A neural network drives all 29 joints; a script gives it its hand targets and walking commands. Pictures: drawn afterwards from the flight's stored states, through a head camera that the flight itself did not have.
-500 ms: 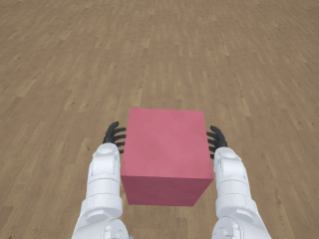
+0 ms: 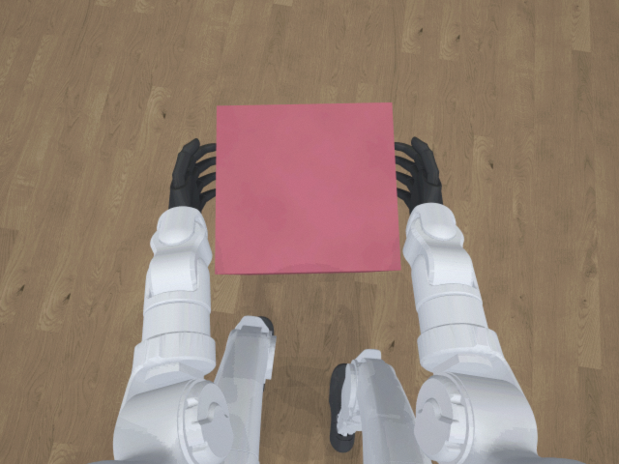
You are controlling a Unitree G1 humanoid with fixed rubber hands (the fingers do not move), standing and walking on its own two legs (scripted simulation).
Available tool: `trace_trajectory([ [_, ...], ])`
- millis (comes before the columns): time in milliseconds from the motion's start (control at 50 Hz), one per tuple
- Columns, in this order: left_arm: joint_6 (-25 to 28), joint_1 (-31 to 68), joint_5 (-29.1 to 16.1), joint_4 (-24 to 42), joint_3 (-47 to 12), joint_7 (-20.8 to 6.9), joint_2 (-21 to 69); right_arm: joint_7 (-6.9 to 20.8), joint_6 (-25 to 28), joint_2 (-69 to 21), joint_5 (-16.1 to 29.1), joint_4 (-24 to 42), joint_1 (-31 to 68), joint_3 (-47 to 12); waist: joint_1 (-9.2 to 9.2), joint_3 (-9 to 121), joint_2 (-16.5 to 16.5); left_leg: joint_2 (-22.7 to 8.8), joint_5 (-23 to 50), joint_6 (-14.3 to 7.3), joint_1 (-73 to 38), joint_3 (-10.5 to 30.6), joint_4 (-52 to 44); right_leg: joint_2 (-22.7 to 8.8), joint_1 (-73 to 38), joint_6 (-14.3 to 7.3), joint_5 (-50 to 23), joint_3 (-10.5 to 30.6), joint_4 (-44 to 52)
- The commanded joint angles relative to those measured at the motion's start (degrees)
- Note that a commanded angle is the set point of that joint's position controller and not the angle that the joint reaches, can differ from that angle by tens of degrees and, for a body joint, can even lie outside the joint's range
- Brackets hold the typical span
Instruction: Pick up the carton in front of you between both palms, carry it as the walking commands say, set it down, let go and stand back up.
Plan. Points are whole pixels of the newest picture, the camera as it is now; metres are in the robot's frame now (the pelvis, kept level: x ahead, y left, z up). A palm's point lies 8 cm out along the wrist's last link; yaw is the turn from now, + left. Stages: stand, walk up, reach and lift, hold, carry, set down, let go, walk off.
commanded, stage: set down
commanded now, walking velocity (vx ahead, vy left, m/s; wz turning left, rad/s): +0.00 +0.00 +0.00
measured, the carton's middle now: (306, 205) +0.43 +0.07 -0.15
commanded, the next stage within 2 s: none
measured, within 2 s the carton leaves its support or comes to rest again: neither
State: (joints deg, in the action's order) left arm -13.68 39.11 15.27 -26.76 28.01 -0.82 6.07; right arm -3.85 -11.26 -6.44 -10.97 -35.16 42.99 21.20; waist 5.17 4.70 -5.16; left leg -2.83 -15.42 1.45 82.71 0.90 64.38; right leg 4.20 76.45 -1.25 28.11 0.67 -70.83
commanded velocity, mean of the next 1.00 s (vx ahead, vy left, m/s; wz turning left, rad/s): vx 0.00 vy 0.00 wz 0.00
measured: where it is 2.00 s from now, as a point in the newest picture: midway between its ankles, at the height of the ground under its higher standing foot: (297, 397)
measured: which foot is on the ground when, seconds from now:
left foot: down 0.00-1.00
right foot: down 0.00-1.00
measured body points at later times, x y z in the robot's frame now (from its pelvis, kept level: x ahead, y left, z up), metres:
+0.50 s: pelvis -0.02 +0.01 -0.12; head +0.28 +0.04 +0.22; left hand +0.43 +0.24 -0.23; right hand +0.50 -0.06 -0.23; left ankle +0.12 +0.14 -0.61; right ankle +0.03 -0.10 -0.61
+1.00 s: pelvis -0.04 +0.01 -0.21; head +0.33 +0.04 +0.04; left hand +0.45 +0.26 -0.37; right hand +0.55 -0.03 -0.38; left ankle +0.11 +0.14 -0.61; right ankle +0.03 -0.10 -0.61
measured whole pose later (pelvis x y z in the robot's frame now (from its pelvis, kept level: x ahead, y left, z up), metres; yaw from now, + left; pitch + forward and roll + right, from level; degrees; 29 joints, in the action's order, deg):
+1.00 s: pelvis -0.04 +0.01 -0.21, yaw -2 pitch +47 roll +0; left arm -17.9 71.7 10.0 -36.6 33.8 5.7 -1.1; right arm -4.5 -16.2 14.0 -5.6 -57.2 85.4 8.6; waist 10.8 -8.8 -4.0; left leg -1.4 -20.9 2.6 131.7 2.5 105.4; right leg 6.3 125.1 0.4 36.5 0.9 -114.4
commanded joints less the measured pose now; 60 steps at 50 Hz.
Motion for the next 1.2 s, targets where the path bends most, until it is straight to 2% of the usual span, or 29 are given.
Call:
trace_trajectory([
  [0, -1.4, 31.2, -3.8, -4.9, -30.4, -14.3, 46.0, 12.1, -1.2, -51.6, 3.3, -2.6, 31.2, -29.3, 3.59, 47.0, 0.2, 10.2, 13.0, -1.3, -34.7, -2.7, 4.0, 6.1, -5.0, 2.9, -9.9, 3.1, 10.0],
  [140, -2.5, 36.1, -3.6, -7.9, -26.9, -15.2, 46.2, 12.8, -1.6, -50.1, 2.3, -6.1, 36.4, -26.1, 3.63, 50.0, 1.6, 10.0, 14.7, -0.5, -26.0, -3.0, 10.6, 7.1, 3.5, 2.4, -11.3, 1.9, 2.4],
  [340, -2.3, 43.8, -7.2, -4.7, -28.9, -12.2, 45.3, 12.3, -1.2, -46.5, 5.7, -5.4, 45.1, -29.3, 5.0, 62.1, 1.6, 10.0, 19.1, 1.6, -19.8, -4.0, 19.3, 8.3, 9.9, 2.5, -13.8, -0.4, -8.6],
  [460, -3.0, 49.5, -8.3, -4.0, -27.9, -10.0, 43.4, 12.5, -2.1, -43.5, 7.5, -6.9, 51.7, -29.6, 6.5, 63.7, 0.3, 9.8, 15.9, 1.9, -18.2, -4.6, 23.4, 8.8, 17.8, 2.4, -8.2, -2.2, -13.7],
  [660, -3.9, 59.6, -8.0, -5.5, -22.9, -8.3, 39.9, 13.7, -3.5, -36.6, 6.1, -14.2, 58.8, -23.6, 7.07, 59.2, -0.6, 8.9, 9.2, 2.2, -12.8, -5.3, 29.4, 8.2, 29.6, 1.4, -0.6, -3.4, -20.4],
  [760, -3.3, 63.9, -8.7, -5.0, -22.1, -7.9, 37.5, 13.6, -3.3, -33.7, 7.3, -15.9, 62.4, -23.9, 8.12, 59.1, -0.6, 8.3, 9.9, 2.4, -11.2, -5.8, 32.9, 7.7, 31.8, 1.2, -0.3, -3.4, -23.9],
  [940, -1.6, 70.5, -12.0, -3.8, -21.9, -7.0, 31.1, 12.3, -2.5, -29.5, 12.0, -17.0, 69.6, -29.0, 11.19, 60.0, -3.0, 7.0, 14.2, 2.6, -8.3, -6.9, 39.7, 6.8, 29.3, 1.2, -3.5, -2.8, -30.5],
  [980, -1.2, 68.8, -13.2, -5.9, -20.9, -6.9, 32.7, 12.0, -1.9, -28.7, 12.5, -16.1, 71.6, -29.7, 10.44, 58.0, -4.2, 7.2, 15.4, 2.3, -8.0, -6.6, 41.0, 7.0, 31.1, 1.3, -3.6, -3.2, -31.4],
  [1060, -1.2, 66.5, -13.0, -13.1, -16.1, -8.1, 33.1, 11.8, -0.8, -24.6, 10.4, -19.3, 71.6, -28.0, 8.98, 48.9, -6.6, 6.7, 14.8, 1.9, -0.1, -6.0, 43.7, 5.9, 33.2, 0.8, -5.0, -2.1, -33.5],
  [1180, -0.6, 67.1, -15.7, -14.4, -15.1, -8.7, 34.1, 10.9, 0.6, -23.6, 11.8, -17.2, 74.6, -30.2, 8.3, 51.4, -7.1, 6.3, 18.6, 2.1, 1.3, -6.5, 47.1, 5.1, 29.6, 0.7, -10.8, -1.6, -36.6],
])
